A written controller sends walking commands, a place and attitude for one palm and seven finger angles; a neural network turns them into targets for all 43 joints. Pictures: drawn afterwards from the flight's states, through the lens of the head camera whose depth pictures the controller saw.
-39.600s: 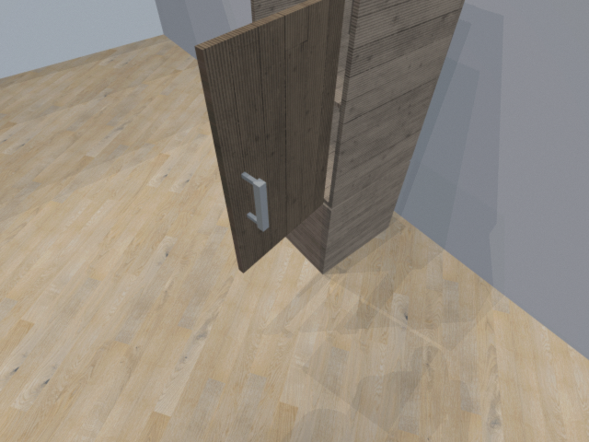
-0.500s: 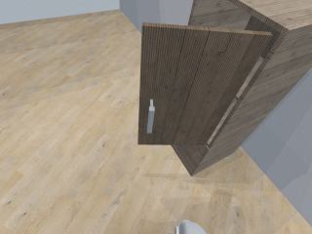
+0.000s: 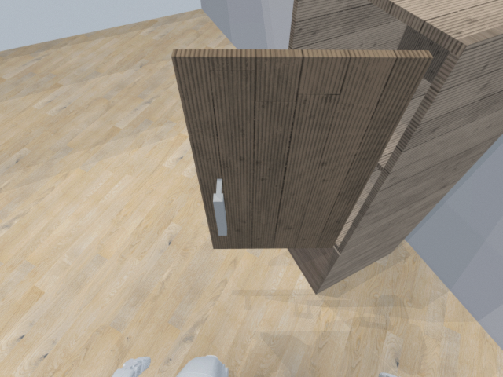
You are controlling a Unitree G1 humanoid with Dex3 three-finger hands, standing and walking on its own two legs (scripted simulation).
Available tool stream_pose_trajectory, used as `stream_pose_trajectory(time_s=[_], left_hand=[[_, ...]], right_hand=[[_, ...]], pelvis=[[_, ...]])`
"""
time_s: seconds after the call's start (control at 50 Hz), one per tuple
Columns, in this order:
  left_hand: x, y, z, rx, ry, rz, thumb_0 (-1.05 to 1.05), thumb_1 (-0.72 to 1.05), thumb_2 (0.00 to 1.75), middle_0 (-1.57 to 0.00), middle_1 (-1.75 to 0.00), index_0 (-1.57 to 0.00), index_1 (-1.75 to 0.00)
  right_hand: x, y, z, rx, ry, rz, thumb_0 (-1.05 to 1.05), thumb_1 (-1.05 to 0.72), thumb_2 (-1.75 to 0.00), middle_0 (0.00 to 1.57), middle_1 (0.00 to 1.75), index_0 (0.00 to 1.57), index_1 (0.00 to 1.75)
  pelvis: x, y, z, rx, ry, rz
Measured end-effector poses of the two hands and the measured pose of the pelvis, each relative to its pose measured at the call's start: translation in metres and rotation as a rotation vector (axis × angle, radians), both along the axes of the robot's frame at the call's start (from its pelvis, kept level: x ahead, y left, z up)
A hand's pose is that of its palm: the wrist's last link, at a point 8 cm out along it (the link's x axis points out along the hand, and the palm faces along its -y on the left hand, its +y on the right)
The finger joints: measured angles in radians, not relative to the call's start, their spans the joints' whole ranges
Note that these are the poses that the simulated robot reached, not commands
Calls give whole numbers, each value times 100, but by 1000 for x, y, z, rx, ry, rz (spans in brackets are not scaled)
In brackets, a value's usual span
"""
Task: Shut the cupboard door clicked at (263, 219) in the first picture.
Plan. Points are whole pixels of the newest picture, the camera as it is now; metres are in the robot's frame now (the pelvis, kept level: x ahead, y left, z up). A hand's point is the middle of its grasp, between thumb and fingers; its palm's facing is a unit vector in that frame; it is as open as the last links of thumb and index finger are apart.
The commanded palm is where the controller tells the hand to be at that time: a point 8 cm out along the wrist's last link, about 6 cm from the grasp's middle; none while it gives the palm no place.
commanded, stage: come to a stop and stand still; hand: left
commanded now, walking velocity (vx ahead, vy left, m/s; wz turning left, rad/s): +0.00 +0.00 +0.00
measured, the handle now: (221, 208) +0.44 +0.10 -0.08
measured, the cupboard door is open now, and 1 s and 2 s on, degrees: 64 64 64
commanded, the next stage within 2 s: look again from close up in 0.96 s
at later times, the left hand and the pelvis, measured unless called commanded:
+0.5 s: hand out of the picture -0.03 +0.22 -0.17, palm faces +0.01 -0.98 -0.22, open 7.4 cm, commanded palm none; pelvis -0.02 +0.03 +0.00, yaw -1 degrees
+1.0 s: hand out of the picture -0.04 +0.16 -0.17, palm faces +0.00 -0.99 -0.14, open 7.4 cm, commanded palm none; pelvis -0.03 +0.01 +0.01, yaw -1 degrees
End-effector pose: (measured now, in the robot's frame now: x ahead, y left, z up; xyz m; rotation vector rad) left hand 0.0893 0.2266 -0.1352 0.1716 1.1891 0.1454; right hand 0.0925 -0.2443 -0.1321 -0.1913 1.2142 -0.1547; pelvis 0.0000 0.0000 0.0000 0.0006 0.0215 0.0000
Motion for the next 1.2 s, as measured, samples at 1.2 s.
stream_pose_trajectory(time_s=[1.2], left_hand=[[-122,-2,-12,-40,213,6,1,91,90,-20,-29,-20,-30]], right_hand=[[-124,44,-15,55,157,-74,2,-92,-90,20,30,20,30]], pelvis=[[-23,20,-1,-15,-26,-17]])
